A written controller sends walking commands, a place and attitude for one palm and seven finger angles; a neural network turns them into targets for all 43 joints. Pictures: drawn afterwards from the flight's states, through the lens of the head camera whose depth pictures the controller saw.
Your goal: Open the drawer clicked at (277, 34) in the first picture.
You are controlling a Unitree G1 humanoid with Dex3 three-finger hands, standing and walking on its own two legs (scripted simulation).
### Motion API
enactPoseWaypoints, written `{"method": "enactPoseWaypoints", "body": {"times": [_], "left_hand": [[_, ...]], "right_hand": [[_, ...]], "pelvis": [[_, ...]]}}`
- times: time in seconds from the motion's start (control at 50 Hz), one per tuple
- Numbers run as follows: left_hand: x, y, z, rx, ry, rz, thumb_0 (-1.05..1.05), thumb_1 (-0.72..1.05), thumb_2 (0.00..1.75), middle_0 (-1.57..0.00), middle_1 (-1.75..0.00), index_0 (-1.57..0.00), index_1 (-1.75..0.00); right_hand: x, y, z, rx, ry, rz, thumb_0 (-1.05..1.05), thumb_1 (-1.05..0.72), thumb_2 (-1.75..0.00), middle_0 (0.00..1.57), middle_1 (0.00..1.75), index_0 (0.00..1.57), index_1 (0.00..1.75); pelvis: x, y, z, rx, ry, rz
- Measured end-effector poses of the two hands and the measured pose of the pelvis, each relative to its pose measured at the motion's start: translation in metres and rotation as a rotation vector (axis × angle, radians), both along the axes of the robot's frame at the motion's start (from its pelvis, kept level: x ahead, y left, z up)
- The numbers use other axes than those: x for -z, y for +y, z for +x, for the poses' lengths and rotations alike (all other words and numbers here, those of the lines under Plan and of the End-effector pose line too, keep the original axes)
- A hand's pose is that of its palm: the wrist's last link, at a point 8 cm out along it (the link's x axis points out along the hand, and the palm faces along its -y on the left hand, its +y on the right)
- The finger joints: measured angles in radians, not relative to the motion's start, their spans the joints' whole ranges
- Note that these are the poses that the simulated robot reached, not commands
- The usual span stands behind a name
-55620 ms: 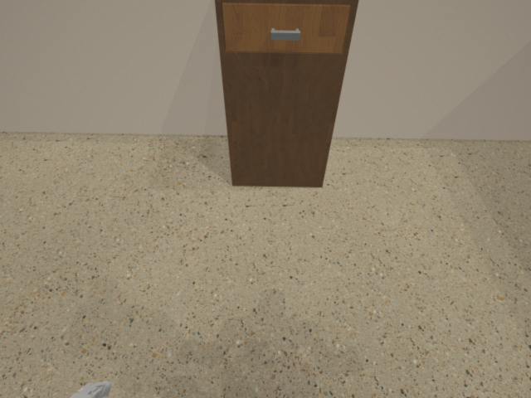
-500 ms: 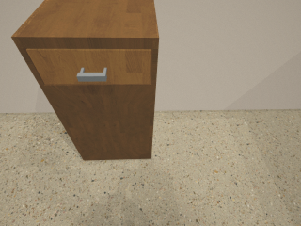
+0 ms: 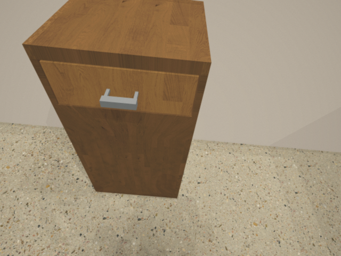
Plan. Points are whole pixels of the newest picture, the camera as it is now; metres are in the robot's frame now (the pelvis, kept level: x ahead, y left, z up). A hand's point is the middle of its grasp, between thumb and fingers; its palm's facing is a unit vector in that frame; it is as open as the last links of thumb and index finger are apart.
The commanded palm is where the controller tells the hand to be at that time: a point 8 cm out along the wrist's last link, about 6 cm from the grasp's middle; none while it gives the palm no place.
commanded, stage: come to a stop and stand still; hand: left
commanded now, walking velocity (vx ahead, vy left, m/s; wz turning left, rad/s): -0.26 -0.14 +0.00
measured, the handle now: (120, 98) +0.52 +0.20 +0.05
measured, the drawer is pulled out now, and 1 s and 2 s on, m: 0.00 0.00 0.00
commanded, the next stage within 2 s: look again from close up in 0.94 s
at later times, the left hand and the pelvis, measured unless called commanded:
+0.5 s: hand out of the picture +0.07 +0.17 -0.17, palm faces +0.08 -0.98 -0.18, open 7.3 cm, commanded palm none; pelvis +0.01 -0.01 +0.00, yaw +1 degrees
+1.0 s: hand out of the picture +0.00 +0.18 -0.16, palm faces +0.04 -0.97 -0.23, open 7.4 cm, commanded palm none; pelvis +0.01 -0.01 +0.01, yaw +0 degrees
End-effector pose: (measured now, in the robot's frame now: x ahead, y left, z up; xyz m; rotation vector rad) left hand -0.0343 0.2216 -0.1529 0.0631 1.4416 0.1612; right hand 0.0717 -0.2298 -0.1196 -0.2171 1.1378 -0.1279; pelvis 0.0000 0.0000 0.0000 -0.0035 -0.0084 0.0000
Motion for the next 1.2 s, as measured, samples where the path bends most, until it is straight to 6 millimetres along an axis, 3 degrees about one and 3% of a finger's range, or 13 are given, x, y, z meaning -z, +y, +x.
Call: {"method": "enactPoseWaypoints", "body": {"times": [0.14,0.26,0.36,0.48,0.66,0.8,0.88,1.2], "left_hand": [[-0.016,-0.008,0.05,0.015,-0.066,0.028,0.0,0.91,0.9,-0.19,-0.3,-0.2,-0.3],[-0.016,-0.015,0.071,0.051,-0.09,0.072,0.01,0.93,0.9,-0.19,-0.3,-0.2,-0.3],[-0.019,-0.015,0.084,0.049,-0.134,0.086,0.01,0.92,0.9,-0.2,-0.3,-0.2,-0.3],[-0.013,-0.008,0.094,0.028,-0.202,0.062,0.0,0.91,0.9,-0.2,-0.3,-0.2,-0.3],[-0.017,-0.003,0.078,0.024,-0.175,0.047,0.0,0.93,0.9,-0.2,-0.3,-0.2,-0.3],[-0.022,0.005,0.039,0.076,-0.066,0.09,0.0,0.92,0.9,-0.2,-0.3,-0.2,-0.3],[-0.025,0.01,0.028,0.061,-0.04,0.105,0.0,0.91,0.9,-0.2,-0.3,-0.2,-0.3],[-0.025,-0.018,0.047,0.052,-0.054,0.06,0.01,0.93,0.9,-0.2,-0.3,-0.2,-0.3]], "right_hand": [[0.004,0.001,0.007,0.023,0.075,0.011,0.0,-0.95,-0.9,0.2,0.29,0.2,0.3],[0.021,-0.014,0.011,0.069,0.095,0.052,0.0,-0.94,-0.9,0.2,0.29,0.21,0.3],[0.021,-0.02,-0.001,0.081,0.144,0.052,0.0,-0.93,-0.9,0.2,0.29,0.2,0.3],[0.015,-0.014,-0.025,0.074,0.172,0.021,0.0,-0.92,-0.9,0.2,0.29,0.2,0.3],[0.007,0.0,-0.057,0.072,0.212,0.028,0.01,-0.93,-0.9,0.2,0.29,0.2,0.3],[0.021,0.004,-0.055,0.066,0.16,0.071,0.01,-0.93,-0.9,0.2,0.29,0.2,0.3],[0.023,0.007,-0.057,0.057,0.16,0.086,0.01,-0.92,-0.9,0.2,0.29,0.2,0.3],[0.019,0.006,-0.06,0.052,0.225,0.094,0.0,-0.91,-0.9,0.2,0.29,0.2,0.3]], "pelvis": [[-0.01,-0.002,0.02,0.007,-0.004,0.015],[-0.001,-0.018,0.024,0.014,-0.013,0.024],[-0.003,-0.022,0.019,-0.013,-0.003,0.011],[-0.001,-0.016,0.011,-0.025,0.007,-0.007],[-0.011,-0.01,0.006,-0.008,-0.02,0.006],[-0.006,-0.003,0.001,0.003,-0.019,0.004],[-0.006,-0.003,0.005,0.001,-0.018,0.009],[-0.012,-0.013,0.02,-0.002,-0.022,0.012]]}}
